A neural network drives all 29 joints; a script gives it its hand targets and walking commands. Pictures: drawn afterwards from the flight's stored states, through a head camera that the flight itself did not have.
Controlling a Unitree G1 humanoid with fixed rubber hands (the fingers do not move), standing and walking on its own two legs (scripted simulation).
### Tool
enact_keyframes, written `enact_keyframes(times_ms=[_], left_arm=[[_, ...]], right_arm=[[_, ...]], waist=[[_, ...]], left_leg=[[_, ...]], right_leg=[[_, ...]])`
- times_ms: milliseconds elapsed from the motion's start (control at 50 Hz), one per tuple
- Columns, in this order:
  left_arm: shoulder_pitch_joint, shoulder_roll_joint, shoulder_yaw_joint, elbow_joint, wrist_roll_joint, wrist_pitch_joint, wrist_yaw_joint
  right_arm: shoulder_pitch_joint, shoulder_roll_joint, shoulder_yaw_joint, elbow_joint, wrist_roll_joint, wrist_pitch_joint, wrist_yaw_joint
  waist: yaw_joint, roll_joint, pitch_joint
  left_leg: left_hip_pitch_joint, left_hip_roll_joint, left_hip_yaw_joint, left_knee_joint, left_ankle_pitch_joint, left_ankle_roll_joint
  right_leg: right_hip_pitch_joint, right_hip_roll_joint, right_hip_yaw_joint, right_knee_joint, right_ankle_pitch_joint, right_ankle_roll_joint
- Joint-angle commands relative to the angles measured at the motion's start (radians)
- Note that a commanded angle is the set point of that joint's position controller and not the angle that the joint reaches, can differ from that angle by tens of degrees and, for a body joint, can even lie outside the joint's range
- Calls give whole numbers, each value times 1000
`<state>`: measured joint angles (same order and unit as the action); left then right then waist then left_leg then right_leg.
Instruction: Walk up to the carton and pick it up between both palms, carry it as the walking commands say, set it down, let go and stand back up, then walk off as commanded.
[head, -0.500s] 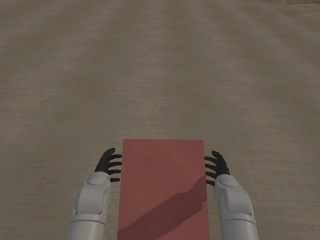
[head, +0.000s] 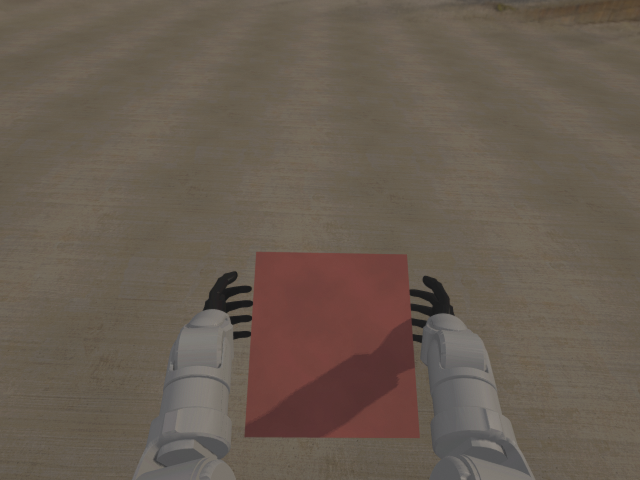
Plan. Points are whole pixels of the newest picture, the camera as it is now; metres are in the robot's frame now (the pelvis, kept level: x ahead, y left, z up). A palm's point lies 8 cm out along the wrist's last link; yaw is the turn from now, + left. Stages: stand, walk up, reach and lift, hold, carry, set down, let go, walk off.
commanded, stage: set down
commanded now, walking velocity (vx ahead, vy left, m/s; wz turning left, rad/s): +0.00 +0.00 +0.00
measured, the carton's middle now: (327, 344) +0.36 +0.01 -0.04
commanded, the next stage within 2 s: none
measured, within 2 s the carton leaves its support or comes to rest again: neither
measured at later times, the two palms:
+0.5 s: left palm (221, 352) +0.32 +0.17 -0.04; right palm (410, 340) +0.37 -0.12 -0.03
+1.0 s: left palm (232, 374) +0.35 +0.17 -0.14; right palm (399, 375) +0.38 -0.12 -0.14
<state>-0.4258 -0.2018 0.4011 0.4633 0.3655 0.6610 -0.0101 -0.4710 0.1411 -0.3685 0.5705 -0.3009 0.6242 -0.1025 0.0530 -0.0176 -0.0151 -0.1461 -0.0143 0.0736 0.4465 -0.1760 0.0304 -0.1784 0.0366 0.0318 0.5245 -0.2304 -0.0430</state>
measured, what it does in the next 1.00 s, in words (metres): lowers itself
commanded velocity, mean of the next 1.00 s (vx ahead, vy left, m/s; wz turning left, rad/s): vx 0.00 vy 0.00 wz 0.00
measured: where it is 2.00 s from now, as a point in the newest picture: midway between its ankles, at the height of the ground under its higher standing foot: outside the picture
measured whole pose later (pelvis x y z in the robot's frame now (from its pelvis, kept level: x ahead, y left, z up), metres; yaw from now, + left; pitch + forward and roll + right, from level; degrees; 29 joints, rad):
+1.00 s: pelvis +0.05 +0.01 -0.06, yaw -4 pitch +28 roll +0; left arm -0.28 -0.15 0.32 0.55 0.13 0.11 0.11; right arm -0.37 0.11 -0.21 0.65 -0.13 0.09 -0.17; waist 0.10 -0.03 -0.20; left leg -1.04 -0.06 -0.07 0.92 -0.37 -0.01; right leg -1.06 0.11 0.08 0.91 -0.34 -0.02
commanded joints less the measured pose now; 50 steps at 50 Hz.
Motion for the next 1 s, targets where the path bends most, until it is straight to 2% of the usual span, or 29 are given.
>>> enact_keyframes(times_ms=[0,20,80,100,140,160,180,200,260,280,320,340,360,440,480,560,640,660,680,720,780,800,820,860,900,920,940,960,980], left_arm=[[-695,-884,-328,140,-189,-70,-267],[-712,-833,-295,103,-186,-82,-259],[-729,-830,-346,-7,-167,-104,-223],[-785,-849,-418,-34,-234,-118,-246],[-1012,-778,-333,26,-221,-135,-267],[-978,-755,-312,39,-205,-153,-266],[-970,-836,-370,68,-220,-161,-288],[-946,-804,-375,81,-235,-186,-295],[-775,-838,-375,236,-192,-190,-279],[-888,-878,-438,83,-243,-248,-285],[-893,-869,-438,83,-233,-267,-282],[-928,-805,-382,93,-226,-282,-294],[-895,-773,-380,82,-230,-305,-295],[-663,-796,-565,-39,-226,-305,-312],[-530,-787,-533,10,-228,-319,-301],[-520,-828,-658,-76,-257,-356,-234],[-447,-783,-591,31,-215,-397,-213],[-391,-761,-607,-11,-230,-415,-208],[-429,-813,-669,-26,-254,-440,-197],[-314,-784,-669,-17,-272,-484,-191],[-273,-790,-663,-29,-270,-545,-146],[-298,-797,-719,-56,-307,-566,-145],[-362,-745,-654,-27,-276,-579,-131],[-372,-741,-654,-28,-323,-617,-124],[-337,-754,-672,-30,-334,-616,-119],[-367,-703,-657,40,-309,-607,-123],[-339,-687,-628,32,-297,-616,-108],[-404,-734,-676,1,-330,-618,-105],[-357,-707,-617,12,-297,-628,-93]], right_arm=[[-644,988,334,158,174,-108,435],[-665,979,271,211,117,-109,421],[-533,1044,225,273,93,-129,393],[-551,1026,268,202,118,-139,373],[-726,1023,201,264,81,-157,360],[-801,1005,240,213,128,-196,352],[-841,1010,258,180,102,-204,321],[-890,983,315,94,154,-228,304],[-959,904,336,36,177,-273,284],[-888,964,361,8,158,-287,273],[-842,1022,396,56,155,-276,270],[-919,1058,421,84,177,-276,283],[-867,1094,438,75,157,-279,278],[-544,1093,519,15,177,-306,273],[-525,1079,563,53,184,-307,274],[-331,988,524,119,157,-343,300],[-381,967,562,72,173,-377,296],[-396,956,627,8,207,-402,307],[-433,958,672,-54,253,-430,296],[-402,987,750,-103,270,-463,275],[-297,915,737,-16,259,-506,261],[-202,918,733,11,253,-522,249],[-266,946,731,52,244,-535,250],[-308,914,736,11,232,-571,222],[-452,819,792,-98,270,-607,208],[-338,806,718,11,212,-592,190],[-351,784,730,11,219,-593,199],[-258,769,675,58,171,-586,185],[-330,792,700,56,174,-596,184]], waist=[[56,22,-152],[45,-33,-81],[49,96,-197],[-5,58,-266],[2,-1,-225],[49,26,-168],[-25,19,-229],[11,-21,-192],[33,130,-295],[-21,34,-444],[9,32,-507],[66,-64,-495],[38,-154,-482],[6,3,-703],[49,-33,-625],[-40,99,-516],[-16,33,-451],[64,-3,-545],[35,55,-684],[53,-96,-800],[82,-7,-857],[40,-32,-918],[112,-17,-899],[80,-84,-996],[127,8,-1004],[25,-32,-889],[86,-10,-899],[-25,-29,-919],[116,-23,-952]], left_leg=[[77,-6,-173,-52,-315,26],[-2,2,-172,-28,-298,25],[93,9,-191,-55,-191,2],[49,-9,-166,-33,-162,10],[24,-35,-148,23,-347,33],[8,-45,-99,77,-288,25],[30,-43,-123,113,-280,19],[-2,-54,-103,164,-201,6],[-32,-21,-138,121,-238,3],[-31,-36,-152,166,-170,20],[-122,-51,-139,158,-204,22],[-141,-55,-126,215,-249,33],[-188,-53,-126,219,-170,37],[-161,-69,-148,223,146,20],[-251,-63,-141,248,107,13],[-201,-56,-185,237,277,-15],[-321,-69,-177,264,176,4],[-372,-80,-189,286,307,-3],[-341,-88,-164,323,363,-3],[-396,-87,-193,370,465,-11],[-453,-82,-200,376,572,-20],[-518,-87,-218,412,561,-33],[-535,-77,-214,396,550,-22],[-435,-82,-213,402,519,-10],[-507,-95,-191,460,428,-49],[-659,-83,-181,493,365,-53],[-555,-91,-185,441,478,-51],[-555,-82,-185,492,482,-52],[-591,-93,-172,507,469,-65]], right_leg=[[-209,24,73,-106,-286,-24],[-213,5,93,-97,-307,-18],[-137,2,103,-67,-132,-29],[-66,5,105,-85,-132,-22],[-170,-21,137,-134,-435,-24],[-212,-61,171,-155,-444,-34],[-172,-78,188,-161,-492,-17],[-221,-92,197,-147,-423,-12],[-189,-44,124,-38,-309,-1],[-93,-32,169,-55,-253,-4],[-39,-33,172,-31,-293,9],[-112,-47,190,-41,-435,25],[-131,-38,175,-30,-312,49],[-45,-4,141,94,192,35],[-53,-40,180,99,214,52],[-279,31,128,136,242,0],[-291,17,135,141,231,19],[-248,35,130,196,368,22],[-207,44,131,214,440,27],[-162,38,135,262,662,56],[-231,52,137,319,687,58],[-164,47,165,344,806,52],[-298,59,161,358,687,56],[-373,83,127,348,523,75],[-377,93,145,380,470,52],[-391,82,153,389,501,63],[-513,109,103,405,450,87],[-521,108,101,421,421,66],[-523,103,118,428,428,53]])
